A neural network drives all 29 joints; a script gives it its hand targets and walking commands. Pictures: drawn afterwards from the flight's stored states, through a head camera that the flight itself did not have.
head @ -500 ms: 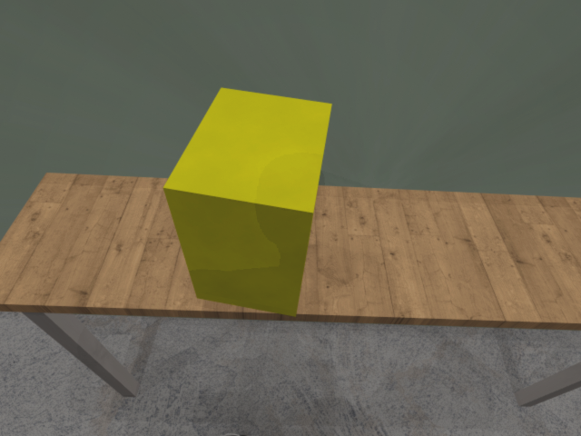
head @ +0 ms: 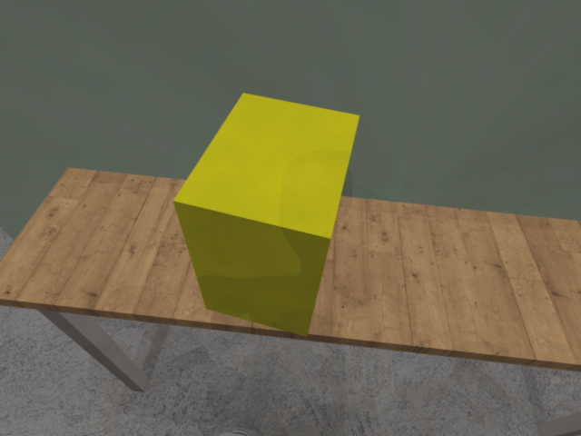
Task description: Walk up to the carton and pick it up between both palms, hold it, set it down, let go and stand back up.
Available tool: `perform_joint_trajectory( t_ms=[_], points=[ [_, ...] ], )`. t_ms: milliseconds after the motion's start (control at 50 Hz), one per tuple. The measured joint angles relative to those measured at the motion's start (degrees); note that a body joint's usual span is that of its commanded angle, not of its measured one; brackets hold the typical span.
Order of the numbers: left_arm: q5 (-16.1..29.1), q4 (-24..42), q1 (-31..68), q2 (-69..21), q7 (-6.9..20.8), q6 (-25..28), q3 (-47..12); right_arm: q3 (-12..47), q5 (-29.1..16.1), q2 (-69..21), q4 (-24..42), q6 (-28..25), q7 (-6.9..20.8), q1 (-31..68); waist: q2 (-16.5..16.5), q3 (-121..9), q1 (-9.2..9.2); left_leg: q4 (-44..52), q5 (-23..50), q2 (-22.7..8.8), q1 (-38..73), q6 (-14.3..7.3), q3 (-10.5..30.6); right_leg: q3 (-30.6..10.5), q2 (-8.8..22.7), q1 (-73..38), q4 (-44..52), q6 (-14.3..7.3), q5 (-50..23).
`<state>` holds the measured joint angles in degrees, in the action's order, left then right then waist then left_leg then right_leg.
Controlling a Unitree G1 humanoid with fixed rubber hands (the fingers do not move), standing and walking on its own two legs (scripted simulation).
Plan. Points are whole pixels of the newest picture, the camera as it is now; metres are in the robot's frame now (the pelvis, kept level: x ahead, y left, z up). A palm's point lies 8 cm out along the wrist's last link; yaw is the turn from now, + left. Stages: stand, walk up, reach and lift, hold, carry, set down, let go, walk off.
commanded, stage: walk up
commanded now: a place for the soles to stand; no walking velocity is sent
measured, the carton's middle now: (276, 220) +0.40 +0.03 +0.07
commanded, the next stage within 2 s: none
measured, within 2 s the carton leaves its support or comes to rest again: neither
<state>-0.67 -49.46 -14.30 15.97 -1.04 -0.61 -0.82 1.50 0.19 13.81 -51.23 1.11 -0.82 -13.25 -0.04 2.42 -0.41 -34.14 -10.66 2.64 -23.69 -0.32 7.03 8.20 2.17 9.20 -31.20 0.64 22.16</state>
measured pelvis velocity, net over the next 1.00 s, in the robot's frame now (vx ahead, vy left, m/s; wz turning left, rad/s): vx -0.04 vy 0.11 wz -0.02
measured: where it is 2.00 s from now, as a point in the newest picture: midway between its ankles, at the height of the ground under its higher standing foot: outside the picture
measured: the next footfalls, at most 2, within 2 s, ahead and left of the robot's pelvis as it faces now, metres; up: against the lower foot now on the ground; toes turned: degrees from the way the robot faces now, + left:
left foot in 0.94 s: +0.08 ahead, +0.23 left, +0.00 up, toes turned +2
right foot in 1.52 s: -0.15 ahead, +0.04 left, +0.00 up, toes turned -20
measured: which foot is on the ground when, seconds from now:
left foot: down 0.00-0.58, up 0.60-0.92, down 0.94-1.00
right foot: down 0.00-0.96, up 0.98-1.00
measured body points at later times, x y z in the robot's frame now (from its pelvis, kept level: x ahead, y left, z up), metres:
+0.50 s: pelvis +0.00 +0.00 +0.00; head +0.03 +0.02 +0.45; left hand +0.04 +0.27 -0.15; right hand +0.09 -0.25 -0.13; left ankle +0.08 +0.11 -0.73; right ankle -0.06 -0.12 -0.73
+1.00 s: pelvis -0.04 +0.11 -0.01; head +0.03 +0.12 +0.43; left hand -0.04 +0.41 -0.14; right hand +0.14 -0.12 -0.13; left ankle +0.04 +0.23 -0.73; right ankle -0.06 -0.10 -0.70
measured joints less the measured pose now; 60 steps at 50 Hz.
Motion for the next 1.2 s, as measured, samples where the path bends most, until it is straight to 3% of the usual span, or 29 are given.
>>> perform_joint_trajectory(
  t_ms=[240, 380, 500, 580, 600, 680, 740, 860, 940, 960, 1000, 1040, 1100, 1200],
  points=[
    [-0.3, -0.3, -0.3, -0.4, 0.1, -1.5, 0.1, -0.7, 0.7, 2.3, 0.4, 0.5, 0.1, -0.1, 1.9, -0.6, -0.09, -5.0, -1.9, 0.9, 0.1, 0.0, 0.9, 2.7, 0.7, -1.9, -3.8, -0.1, 3.5],
    [-0.1, -0.8, 0.3, 0.6, 0.6, -2.3, 0.7, -0.3, 0.1, 1.6, 0.5, 0.2, 0.4, -0.2, 0.4, 0.6, 0.3, -5.2, -3.0, 2.1, 0.1, -0.8, 0.7, 3.0, 2.0, -1.9, -4.5, 0.5, 4.0],
    [0.3, -1.0, 0.3, 1.0, 0.4, -1.7, 0.2, 0.4, -0.4, 0.3, 0.3, 0.8, -0.5, 0.2, -0.7, 1.6, -0.05, -0.4, 0.4, 2.4, 0.4, -0.5, 2.0, -0.1, -0.7, -1.2, -1.1, -1.2, 1.5],
    [0.3, -1.5, -1.3, -0.4, -0.4, -0.4, -0.1, 0.1, 0.6, 1.1, -0.5, 1.5, -0.3, 0.5, 0.9, 1.2, 0.59, 0.4, 1.5, 1.9, 1.0, -0.1, 2.4, 0.2, -1.4, -2.7, 1.4, -0.9, 0.1],
    [0.1, -1.5, -2.0, -0.8, -0.9, -0.2, 0.2, -0.2, 1.3, 1.7, -0.2, 2.2, 0.2, 1.0, 1.3, 1.3, 1.03, -2.0, 0.7, 1.6, 0.5, -0.1, 1.3, -0.3, -1.4, -2.8, 1.0, -0.9, 0.1],
    [-0.7, -1.7, -5.2, -2.0, -2.8, 0.0, 1.9, -1.9, 3.5, 3.4, 0.6, 4.7, 1.2, 3.8, 1.4, 2.0, 2.1, -21.3, -14.4, 0.4, -3.6, 1.3, -5.3, -2.7, 1.0, -3.4, -0.1, -0.5, 0.3],
    [-1.2, -1.1, -7.2, -3.1, -3.4, 0.6, 2.6, -2.5, 3.9, 4.5, 1.9, 5.6, 2.0, 6.7, 2.5, 3.0, 2.25, -25.7, -13.4, -2.0, -5.1, 2.6, -5.5, -3.9, 2.4, -3.5, 1.3, 0.9, -1.0],
    [-1.7, 1.3, -9.0, -3.3, -3.2, 1.9, 2.9, -2.1, 2.9, 4.2, 3.6, 5.7, 3.2, 12.6, 5.0, 7.1, 2.79, -16.7, -8.7, -7.1, -3.9, 4.3, -4.6, -5.1, 3.6, -2.0, 2.2, 3.9, -3.2],
    [-1.8, 3.1, -9.2, -0.7, -2.3, 1.4, 3.6, -1.9, 2.1, 2.0, 3.3, 4.5, 3.4, 14.2, 3.4, 8.5, 3.98, -2.5, -2.7, -6.6, 2.7, 2.1, -6.3, -7.2, 5.5, 1.2, -2.5, 5.9, -1.9],
    [-1.7, 3.2, -8.3, 0.6, -2.0, 1.0, 4.0, -2.1, 2.1, 0.6, 3.1, 3.9, 3.1, 14.5, 1.2, 9.7, 4.2, -2.4, -2.5, -5.1, 3.2, 1.3, -7.7, -9.1, 6.8, 2.9, -6.1, 4.6, -1.4],
    [-1.1, 4.0, -6.9, 2.0, -1.9, -0.1, 4.6, -1.7, 1.6, -1.1, 3.2, 3.4, 2.6, 14.0, -0.1, 10.6, 4.66, -3.7, -3.0, -5.2, 3.1, 0.2, -8.9, -12.9, 3.6, 7.6, -17.2, 3.1, 9.6],
    [-0.5, 4.8, -6.2, 2.1, -2.3, -1.1, 4.8, -1.7, 0.7, -2.0, 3.1, 3.9, 1.8, 13.0, 0.2, 9.8, 3.89, -2.8, -2.7, -6.4, 3.7, -0.8, -9.5, -12.4, -0.1, 11.9, -27.4, 2.1, 15.6],
    [-0.7, 5.4, -5.7, 2.0, -1.8, -1.4, 4.6, -1.9, 0.5, -2.4, 3.7, 4.3, 0.6, 10.8, -0.4, 7.8, 2.15, 0.9, -0.4, -6.4, 5.3, -1.5, -11.2, -11.7, -2.9, 15.7, -34.6, 1.5, 12.6],
    [-1.4, 5.8, -5.9, 1.5, -0.5, -1.9, 4.7, -2.3, 0.6, -1.4, 4.0, 2.5, -0.7, 8.3, -1.1, 4.3, 0.71, 1.9, 0.6, -6.1, 5.4, -3.3, -15.1, -10.9, -4.4, 16.8, -38.9, 2.5, 5.9]
  ],
)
